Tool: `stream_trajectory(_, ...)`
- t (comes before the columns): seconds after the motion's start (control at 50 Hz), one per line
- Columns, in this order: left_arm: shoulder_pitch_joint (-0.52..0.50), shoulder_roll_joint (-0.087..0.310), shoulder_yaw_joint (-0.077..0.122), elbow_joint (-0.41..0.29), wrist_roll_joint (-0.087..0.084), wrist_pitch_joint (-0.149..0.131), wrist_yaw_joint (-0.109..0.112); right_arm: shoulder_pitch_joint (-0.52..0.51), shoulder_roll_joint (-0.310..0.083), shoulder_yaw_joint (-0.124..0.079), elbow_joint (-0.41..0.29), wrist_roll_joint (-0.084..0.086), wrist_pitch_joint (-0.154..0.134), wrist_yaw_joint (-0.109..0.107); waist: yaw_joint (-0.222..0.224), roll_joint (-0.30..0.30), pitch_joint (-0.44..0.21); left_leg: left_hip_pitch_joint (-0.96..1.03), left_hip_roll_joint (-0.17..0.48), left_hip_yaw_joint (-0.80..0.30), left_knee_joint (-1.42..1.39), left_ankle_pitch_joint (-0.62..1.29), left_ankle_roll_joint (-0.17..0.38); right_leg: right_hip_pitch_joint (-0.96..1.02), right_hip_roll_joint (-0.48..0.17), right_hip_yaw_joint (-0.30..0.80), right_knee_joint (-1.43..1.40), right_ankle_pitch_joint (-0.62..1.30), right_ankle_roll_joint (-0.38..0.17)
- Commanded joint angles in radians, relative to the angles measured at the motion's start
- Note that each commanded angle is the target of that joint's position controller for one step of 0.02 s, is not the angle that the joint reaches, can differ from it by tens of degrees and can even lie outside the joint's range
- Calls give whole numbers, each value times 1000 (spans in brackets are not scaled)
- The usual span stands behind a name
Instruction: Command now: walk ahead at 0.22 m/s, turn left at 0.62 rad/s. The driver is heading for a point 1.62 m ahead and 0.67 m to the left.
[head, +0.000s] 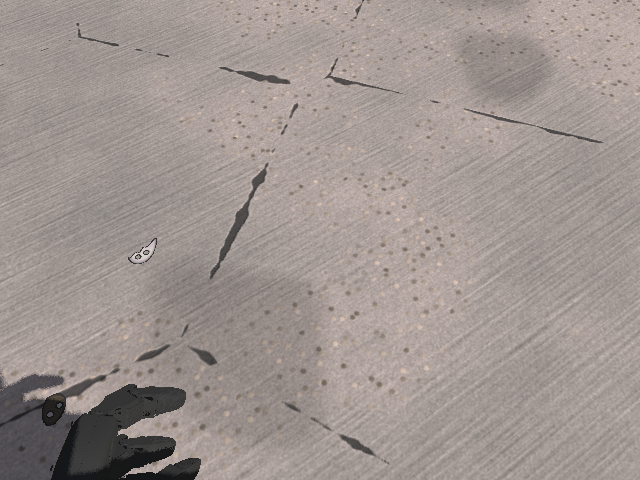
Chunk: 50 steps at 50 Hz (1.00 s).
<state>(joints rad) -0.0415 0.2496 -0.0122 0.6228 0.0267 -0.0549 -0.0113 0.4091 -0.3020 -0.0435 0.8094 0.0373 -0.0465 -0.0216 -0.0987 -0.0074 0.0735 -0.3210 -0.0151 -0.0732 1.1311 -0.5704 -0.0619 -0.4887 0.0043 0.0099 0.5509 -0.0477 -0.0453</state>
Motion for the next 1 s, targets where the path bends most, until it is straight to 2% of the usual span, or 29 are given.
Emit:
stream_trajectory(0.02,135,114,55,-5,-19,15,16,39,-135,-47,-92,-10,40,-30,90,-70,-239,-328,97,10,182,32,-46,430,-328,241,-162,478,-225)
stream_trajectory(0.04,91,127,64,0,-6,15,15,84,-102,-45,-98,-7,62,-33,41,-142,-205,-264,119,14,186,45,-61,313,-340,207,-209,412,-237)
stream_trajectory(0.06,51,115,67,1,-4,12,16,87,-78,-43,-107,-7,76,-34,25,-144,-175,-238,130,24,150,67,-67,237,-332,152,-246,363,-232)
stream_trajectory(0.1,36,128,81,19,-6,6,27,9,-68,-46,-148,-12,84,-32,32,-109,-161,-226,143,40,31,157,-55,200,-316,67,-273,309,-213)
stream_trajectory(0.16,13,157,97,32,-12,6,45,-64,-54,-41,-185,-20,82,-5,43,-83,-189,-131,150,57,-176,358,-14,207,-308,-44,-274,250,-184)
stream_trajectory(0.24,35,194,117,59,-40,17,36,-151,-97,-55,-234,-16,103,33,66,-94,-159,-77,123,108,-346,374,39,270,-334,-105,-233,144,-142)
stream_trajectory(0.28,47,208,126,72,-58,23,27,-162,-111,-66,-253,-19,110,43,57,-78,-146,-33,95,142,-464,370,76,304,-341,-130,-160,99,-96)
stream_trajectory(0.3,68,196,126,84,-65,27,24,-150,-119,-76,-251,-23,111,39,51,-51,-146,23,67,154,-531,404,101,296,-319,-158,-85,43,-55)
stream_trajectory(0.32,127,167,123,109,-60,33,16,-104,-160,-95,-242,-32,109,28,42,39,-146,116,58,104,-614,533,140,246,-263,-198,65,-51,0)
stream_trajectory(0.34,164,140,117,87,-20,39,12,-67,-312,-134,-259,-32,104,7,66,362,-124,273,274,-243,-697,1016,257,-19,-122,-272,407,-462,102)
stream_trajectory(0.36,96,135,108,35,1,43,20,-86,-333,-125,-295,-66,77,16,55,374,-209,316,373,-531,-758,888,433,-216,8,-59,631,-648,131)
stream_trajectory(0.38,43,175,118,31,-16,44,25,-90,-292,-118,-300,-62,54,31,21,219,-235,323,352,-474,-787,798,419,-247,0,43,703,-593,109)
stream_trajectory(0.4,34,168,118,25,-31,41,31,-118,-270,-112,-295,-45,40,27,49,163,-209,299,306,-414,-783,731,371,-257,-10,74,682,-503,85)
stream_trajectory(0.42,54,170,120,43,-24,40,39,-166,-235,-103,-302,-24,43,18,77,99,-196,273,267,-363,-774,679,322,-251,-28,89,632,-433,80)
stream_trajectory(0.44,62,181,123,46,-16,39,45,-219,-214,-95,-318,-16,53,5,99,105,-191,224,245,-332,-769,674,298,-213,-32,98,574,-381,81)
stream_trajectory(0.48,74,161,118,59,-20,36,38,-247,-199,-89,-340,-29,67,-12,113,116,-218,187,201,-305,-757,725,285,-136,4,93,493,-326,98)
stream_trajectory(0.56,66,124,102,73,-32,35,29,-238,-217,-102,-347,-21,80,-28,98,110,-236,172,167,-352,-740,645,276,-60,54,117,275,-279,124)
stream_trajectory(0.7,103,160,120,78,-39,23,9,-276,-210,-106,-362,-17,97,-16,96,194,-195,86,111,-498,-722,491,234,120,75,137,13,-251,93)
stream_trajectory(0.72,137,166,127,87,-40,19,7,-296,-204,-104,-366,-12,100,-15,117,191,-192,57,86,-497,-699,467,214,192,65,125,-85,-189,82)
stream_trajectory(0.74,180,185,136,102,-34,19,9,-300,-180,-95,-367,-10,101,-14,129,162,-204,17,48,-454,-642,399,180,290,7,128,-181,-96,60)
stream_trajectory(0.76,176,241,147,92,-20,27,14,-222,-111,-75,-354,-20,104,-10,82,-20,-241,-77,-48,-327,-451,94,131,409,-197,308,-226,-78,-18)
stream_trajectory(0.78,155,283,152,90,17,34,16,-226,-133,-79,-382,-17,92,-8,54,-291,-161,-255,-165,-144,-226,-63,73,353,-342,569,-300,-3,-181)
stream_trajectory(0.8,101,224,138,54,15,29,20,-193,-219,-102,-352,-35,81,-5,47,-213,-144,-270,-84,-149,-40,-23,38,315,-381,572,-285,-6,-231)
stream_trajectory(0.82,62,174,123,38,0,32,28,-191,-240,-111,-322,-31,82,-2,46,-142,-125,-255,-70,-134,27,43,22,284,-323,452,-261,-14,-201)
stream_trajectory(0.84,50,156,115,32,-15,38,34,-187,-214,-105,-298,-31,89,-5,50,-93,-110,-251,-66,-116,70,87,5,283,-260,367,-245,-36,-165)
stream_trajectory(0.86,60,157,111,37,-28,43,39,-188,-180,-92,-296,-34,92,-6,66,-82,-95,-274,-69,-109,114,121,-7,294,-242,337,-241,-12,-164)
stream_trajectory(0.88,82,160,107,44,-29,47,43,-197,-149,-80,-297,-29,92,-3,75,-76,-91,-273,-68,-88,115,131,-14,300,-225,297,-239,37,-166)
stream_trajectory(0.92,134,166,107,59,-22,56,46,-239,-116,-62,-310,-21,85,-3,106,-108,-104,-271,-60,-51,22,136,-23,364,-203,244,-230,96,-172)
stream_trajectory(1.0,155,195,114,67,-25,66,38,-267,-76,-36,-310,-30,79,-2,131,-180,-147,-117,-8,11,-279,92,-26,395,-213,196,-208,143,-176)
